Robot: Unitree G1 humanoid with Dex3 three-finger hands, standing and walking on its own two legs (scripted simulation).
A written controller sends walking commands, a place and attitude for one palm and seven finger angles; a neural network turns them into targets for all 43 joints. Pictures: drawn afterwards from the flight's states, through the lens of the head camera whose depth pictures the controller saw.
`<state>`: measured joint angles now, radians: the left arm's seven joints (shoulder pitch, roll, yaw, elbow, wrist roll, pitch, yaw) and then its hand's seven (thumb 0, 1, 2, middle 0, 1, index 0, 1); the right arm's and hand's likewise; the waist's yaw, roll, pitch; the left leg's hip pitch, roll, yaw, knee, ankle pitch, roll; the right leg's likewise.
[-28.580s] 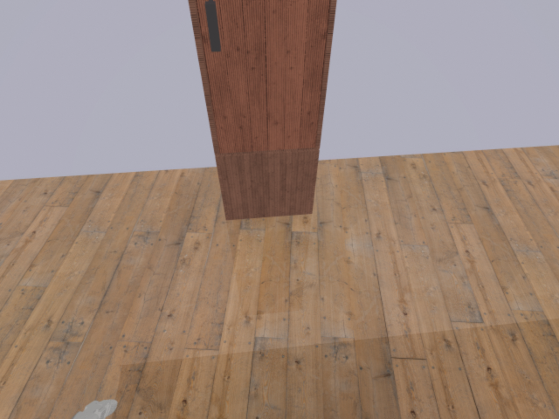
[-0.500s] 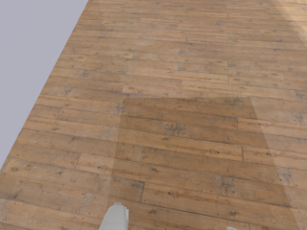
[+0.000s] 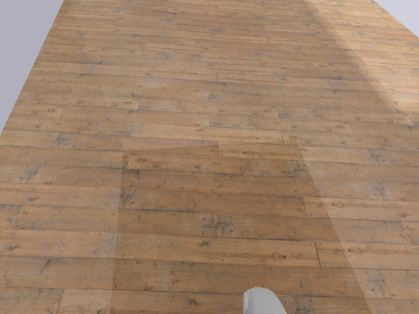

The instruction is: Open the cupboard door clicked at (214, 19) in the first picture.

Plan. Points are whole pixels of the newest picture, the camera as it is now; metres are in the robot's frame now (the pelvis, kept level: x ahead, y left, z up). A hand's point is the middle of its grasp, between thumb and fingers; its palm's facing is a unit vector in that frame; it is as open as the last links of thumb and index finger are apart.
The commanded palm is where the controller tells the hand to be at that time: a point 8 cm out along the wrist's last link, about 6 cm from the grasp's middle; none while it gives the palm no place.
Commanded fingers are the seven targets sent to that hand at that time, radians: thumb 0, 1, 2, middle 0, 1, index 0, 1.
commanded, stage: walk to a spot facing it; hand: left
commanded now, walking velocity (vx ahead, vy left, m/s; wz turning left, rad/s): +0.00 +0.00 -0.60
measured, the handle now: out of the picture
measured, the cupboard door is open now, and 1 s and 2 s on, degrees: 42 42 42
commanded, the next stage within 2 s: turn to face it in 0.16 s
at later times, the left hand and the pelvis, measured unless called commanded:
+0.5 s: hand (161, 225) +0.33 +0.15 -0.16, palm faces -0.13 -0.96 -0.25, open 7.1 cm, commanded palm none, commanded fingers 0.00 0.90 0.90 -0.20 -0.30 -0.20 -0.30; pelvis +0.23 -0.02 +0.00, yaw -7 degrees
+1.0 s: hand (139, 193) +0.42 +0.23 -0.17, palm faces +0.16 -0.96 -0.22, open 7.4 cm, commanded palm none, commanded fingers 0.00 0.90 0.90 -0.20 -0.30 -0.20 -0.30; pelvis +0.34 +0.02 +0.00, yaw +8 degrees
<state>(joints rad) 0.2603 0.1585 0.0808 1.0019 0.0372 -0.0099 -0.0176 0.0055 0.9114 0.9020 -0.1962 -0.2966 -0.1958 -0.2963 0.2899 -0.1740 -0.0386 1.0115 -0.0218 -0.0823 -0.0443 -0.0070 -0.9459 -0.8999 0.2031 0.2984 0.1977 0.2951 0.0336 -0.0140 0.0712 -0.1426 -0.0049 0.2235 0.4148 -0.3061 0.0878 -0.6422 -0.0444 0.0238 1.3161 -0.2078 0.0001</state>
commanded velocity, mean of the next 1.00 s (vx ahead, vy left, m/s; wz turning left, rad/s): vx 0.00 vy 0.00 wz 0.32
